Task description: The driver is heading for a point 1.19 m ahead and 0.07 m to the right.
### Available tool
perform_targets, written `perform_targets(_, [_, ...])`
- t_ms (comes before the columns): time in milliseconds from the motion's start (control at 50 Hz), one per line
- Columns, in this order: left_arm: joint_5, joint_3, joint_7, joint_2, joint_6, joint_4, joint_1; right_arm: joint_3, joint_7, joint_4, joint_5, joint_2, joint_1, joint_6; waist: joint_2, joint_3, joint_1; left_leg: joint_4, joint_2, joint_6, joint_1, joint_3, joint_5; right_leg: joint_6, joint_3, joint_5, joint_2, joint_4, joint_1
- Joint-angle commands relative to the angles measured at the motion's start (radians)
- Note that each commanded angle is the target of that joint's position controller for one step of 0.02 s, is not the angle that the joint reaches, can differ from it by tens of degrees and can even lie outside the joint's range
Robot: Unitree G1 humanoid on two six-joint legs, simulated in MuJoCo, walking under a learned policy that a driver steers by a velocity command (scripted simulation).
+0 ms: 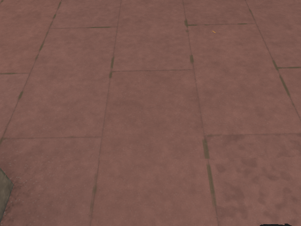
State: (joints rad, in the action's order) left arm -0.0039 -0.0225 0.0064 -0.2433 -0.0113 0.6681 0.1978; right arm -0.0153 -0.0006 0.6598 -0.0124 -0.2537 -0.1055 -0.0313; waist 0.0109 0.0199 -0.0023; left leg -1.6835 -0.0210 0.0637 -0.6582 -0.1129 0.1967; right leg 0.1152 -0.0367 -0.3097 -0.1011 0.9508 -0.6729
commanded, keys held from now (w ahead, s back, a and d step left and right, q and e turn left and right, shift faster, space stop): e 0.32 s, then no key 0.68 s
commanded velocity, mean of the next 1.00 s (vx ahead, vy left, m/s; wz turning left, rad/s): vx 0.01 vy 0.00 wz -0.32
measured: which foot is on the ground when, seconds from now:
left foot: up 0.00-0.44, down 0.46-1.00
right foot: down 0.00-0.46, up 0.48-0.84, down 0.86-1.00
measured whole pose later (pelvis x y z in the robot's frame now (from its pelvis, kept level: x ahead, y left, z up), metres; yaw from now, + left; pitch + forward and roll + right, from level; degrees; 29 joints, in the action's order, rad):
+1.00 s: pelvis +0.17 +0.07 +0.06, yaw -17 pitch +0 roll +2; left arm 0.01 -0.05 0.01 -0.18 0.01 0.81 0.23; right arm -0.01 0.00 0.75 -0.03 -0.14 -0.27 -0.01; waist -0.01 0.00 -0.01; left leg -0.43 -0.06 0.05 -0.16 0.04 0.26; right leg -0.06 0.05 -0.27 0.07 0.51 -0.24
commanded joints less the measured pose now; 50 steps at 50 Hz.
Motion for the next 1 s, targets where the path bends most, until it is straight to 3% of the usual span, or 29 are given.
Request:
perform_targets(20, [0.007, 0.01, -0.005, 0.0, -0.04, -0.055, -0.022, 0.024, -0.002, -0.039, 0.004, 0.038, -0.162, -0.007, -0.041, 0.008, -0.077, -0.188, 0.011, 0.007, -0.18, 0.012, -0.013, 0.078, 0.43, -0.133, 0.141, -0.443, 0.117])
perform_targets(60, [0.016, 0.004, 0.002, -0.039, -0.026, -0.064, -0.011, 0.033, -0.021, -0.072, -0.005, 0.042, -0.143, -0.003, -0.045, 0.013, -0.078, -0.014, 0.039, -0.019, -0.213, -0.001, -0.059, 0.053, 0.357, -0.037, 0.103, -0.448, 0.158])
perform_targets(100, [0.004, 0.003, 0.02, -0.055, -0.008, -0.084, 0.004, 0.026, -0.042, -0.1, -0.012, 0.016, -0.09, 0.004, -0.065, 0.027, -0.055, 0.104, 0.035, -0.058, -0.199, 0.02, -0.127, 0.058, 0.37, 0.005, 0.097, -0.459, 0.174])
perform_targets(120, [0.009, -0.003, 0.044, -0.072, 0.019, -0.113, -0.021, 0.031, -0.061, -0.14, -0.008, 0.032, -0.023, 0.016, -0.117, 0.033, -0.036, 0.203, 0.014, -0.095, -0.206, 0.051, -0.065, 0.067, 0.407, 0.054, 0.106, -0.505, 0.227])
perform_targets(160, [-0.003, -0.002, 0.072, -0.084, 0.05, -0.143, 0.014, 0.03, -0.085, -0.165, 0.011, 0.03, 0.007, 0.028, -0.149, 0.085, -0.007, 0.267, -0.006, -0.158, -0.23, 0.023, 0.014, 0.101, 0.494, 0.082, 0.148, -0.524, 0.342])
perform_targets(200, [0.009, -0.016, 0.069, -0.089, 0.041, -0.204, -0.05, 0.011, -0.092, -0.136, 0.023, -0.006, -0.015, 0.034, -0.139, 0.121, -0.002, 0.418, 0.022, -0.167, -0.198, 0.012, 0.008, 0.06, 0.51, 0.062, 0.172, -0.537, 0.411])
perform_targets(220, [-0.009, -0.01, 0.068, -0.078, 0.037, -0.229, -0.076, 0.003, -0.094, -0.113, 0.021, -0.006, -0.06, 0.043, -0.155, 0.141, 0.0, 0.322, 0.011, -0.178, -0.15, 0.012, 0.009, 0.079, 0.547, 0.065, 0.193, -0.522, 0.384])
perform_targets(240, [-0.018, -0.005, 0.065, -0.063, 0.032, -0.239, -0.087, -0.003, -0.091, -0.107, 0.014, -0.011, -0.075, 0.043, -0.157, 0.142, 0.0, 0.283, -0.002, -0.181, -0.137, 0.014, 0.034, 0.093, 0.567, 0.055, 0.195, -0.525, 0.364])
perform_targets(280, [-0.011, -0.001, 0.064, -0.047, 0.03, -0.255, -0.085, -0.005, -0.089, -0.11, 0.023, -0.004, -0.072, 0.039, -0.149, 0.095, 0.01, 0.302, -0.013, -0.178, -0.15, 0.0, 0.081, 0.115, 0.599, 0.058, 0.202, -0.522, 0.373])
perform_targets(360, [0.008, -0.004, 0.07, -0.032, 0.044, -0.274, -0.087, 0.019, -0.055, -0.125, 0.026, 0.033, -0.037, 0.022, -0.15, 0.093, 0.022, 0.677, 0.008, -0.166, -0.034, 0.047, 0.187, 0.093, 0.543, 0.322, 0.206, -0.47, 0.461])
perform_targets(400, [0.014, -0.011, 0.052, -0.045, 0.05, -0.258, -0.055, 0.008, -0.038, -0.109, 0.033, 0.007, -0.068, 0.014, -0.197, 0.115, 0.032, 0.94, 0.012, -0.143, 0.154, 0.09, 0.23, 0.1, 0.529, 0.566, 0.218, -0.449, 0.483])
perform_targets(420, [0.022, -0.012, 0.043, -0.043, 0.053, -0.242, -0.059, -0.009, -0.029, -0.084, 0.039, -0.012, -0.105, 0.007, -0.193, 0.11, 0.012, 1.14, 0.019, -0.128, 0.259, 0.104, 0.089, 0.076, 0.508, 0.587, 0.202, -0.425, 0.497])
perform_targets(440, [0.028, -0.011, 0.031, -0.029, 0.047, -0.234, -0.055, -0.023, -0.022, -0.064, 0.038, -0.031, -0.122, 0.001, -0.166, 0.1, 0.009, 1.285, 0.029, -0.109, 0.373, 0.106, -0.079, 0.045, 0.473, 0.482, 0.168, -0.395, 0.466])
perform_targets(460, [0.017, 0.002, 0.018, 0.026, 0.032, -0.216, -0.024, -0.036, -0.021, -0.075, 0.008, -0.065, -0.099, 0.0, -0.042, 0.109, 0.022, 1.306, 0.121, -0.073, 0.517, -0.007, -0.266, -0.019, 0.384, 0.249, 0.082, -0.248, 0.345])
perform_targets(480, [0.009, 0.012, 0.005, 0.074, 0.011, -0.183, 0.057, -0.036, -0.032, -0.109, -0.028, -0.104, -0.097, 0.006, 0.207, 0.113, 0.058, 1.249, 0.331, 0.056, 0.686, -0.233, -0.809, -0.097, 0.309, -0.291, -0.044, -0.081, 0.105])
perform_targets(500, [0.029, -0.025, 0.007, -0.046, 0.0, -0.187, 0.004, -0.046, -0.033, -0.121, -0.051, -0.075, -0.155, -0.002, 0.257, 0.137, 0.008, 1.263, 0.439, 0.212, 0.6, -0.386, -0.773, -0.177, 0.268, -0.39, -0.015, 0.046, 0.077])
perform_targets(520, [0.038, -0.042, 0.012, -0.095, 0.006, -0.175, -0.058, -0.04, -0.033, -0.129, -0.038, -0.044, -0.144, -0.005, 0.16, 0.105, -0.019, 1.258, 0.406, 0.239, 0.576, -0.343, -0.632, -0.222, 0.234, -0.358, 0.028, 0.181, 0.052])
perform_targets(540, [0.036, -0.035, 0.016, -0.064, 0.019, -0.169, -0.113, -0.034, -0.041, -0.117, -0.019, -0.019, -0.148, 0.005, 0.096, 0.079, -0.029, 1.263, 0.34, 0.204, 0.593, -0.291, -0.432, -0.239, 0.222, -0.305, 0.05, 0.23, 0.001])
perform_targets(580, [0.028, -0.022, 0.014, -0.018, 0.045, -0.156, -0.123, -0.014, -0.049, -0.137, -0.009, 0.003, -0.085, 0.02, 0.067, 0.036, -0.01, 1.303, 0.28, 0.141, 0.518, -0.237, -0.158, -0.254, 0.218, -0.221, 0.09, 0.265, 0.014])
perform_targets(640, [0.034, -0.005, 0.005, 0.037, 0.047, -0.119, -0.11, 0.003, -0.043, -0.123, -0.013, 0.024, -0.073, 0.031, 0.118, 0.003, -0.006, 1.364, 0.176, 0.09, 0.473, -0.112, 0.004, -0.254, 0.117, -0.099, 0.126, 0.074, 0.096])
perform_targets(680, [0.029, -0.005, 0.01, 0.044, 0.041, -0.099, -0.129, -0.003, -0.039, -0.105, -0.013, 0.015, -0.108, 0.032, 0.145, 0.009, -0.031, 1.379, 0.161, 0.066, 0.489, -0.093, 0.0, -0.247, 0.084, -0.079, 0.14, -0.088, 0.175])
perform_targets(740, [0.029, -0.026, 0.023, 0.0, 0.031, -0.067, -0.113, -0.019, -0.032, -0.086, -0.02, -0.015, -0.141, 0.021, 0.172, 0.014, -0.046, 1.373, 0.183, 0.067, 0.549, -0.119, -0.072, -0.239, 0.076, -0.066, 0.149, -0.219, 0.216])
perform_targets(780, [0.028, -0.03, 0.027, -0.003, 0.024, -0.029, -0.075, -0.015, -0.028, -0.08, -0.024, 0.005, -0.124, 0.013, 0.167, 0.022, -0.034, 1.359, 0.202, 0.091, 0.528, -0.122, -0.156, -0.228, 0.083, -0.016, 0.165, -0.256, 0.276])
perform_targets(820, [0.022, -0.027, 0.025, 0.017, 0.018, 0.001, -0.039, -0.01, -0.022, -0.056, -0.012, 0.028, -0.127, 0.013, 0.127, 0.01, -0.005, 1.343, 0.183, 0.098, 0.503, -0.091, -0.21, -0.216, 0.069, 0.083, 0.169, -0.398, 0.345])
perform_targets(860, [0.007, -0.031, 0.022, -0.003, 0.014, 0.021, -0.017, -0.012, -0.007, -0.023, -0.014, 0.034, -0.165, 0.004, 0.07, 0.01, 0.005, 1.346, 0.162, 0.087, 0.476, -0.078, -0.163, -0.191, 0.087, 0.21, 0.188, -0.463, 0.426])
perform_targets(880, [0.008, -0.032, 0.019, -0.021, 0.017, 0.024, -0.022, -0.012, -0.001, -0.018, -0.027, 0.04, -0.171, -0.003, 0.022, 0.014, -0.007, 1.345, 0.132, 0.081, 0.451, -0.054, -0.115, -0.177, 0.105, 0.279, 0.201, -0.459, 0.459])
perform_targets(900, [0.009, -0.039, 0.015, -0.039, 0.019, 0.044, -0.005, -0.011, 0.005, -0.004, -0.027, 0.047, -0.2, -0.004, -0.061, 0.013, -0.023, 1.367, 0.098, 0.073, 0.452, -0.027, -0.094, -0.151, 0.102, 0.25, 0.194, -0.452, 0.46])
perform_targets(920, [0.011, -0.043, 0.008, -0.03, 0.015, 0.064, 0.02, -0.012, 0.003, 0.011, -0.022, 0.043, -0.191, -0.002, -0.093, -0.001, -0.01, 1.364, 0.078, 0.063, 0.479, 0.004, -0.058, -0.127, 0.1, 0.199, 0.186, -0.477, 0.426])
perform_targets(1000, [0.009, -0.037, 0.005, -0.002, -0.001, 0.116, 0.039, -0.014, 0.001, 0.051, -0.021, 0.043, -0.187, 0.015, -0.094, 0.0, -0.01, 1.353, 0.059, 0.047, 0.524, 0.048, -0.14, -0.112, 0.107, 0.27, 0.188, -0.513, 0.427])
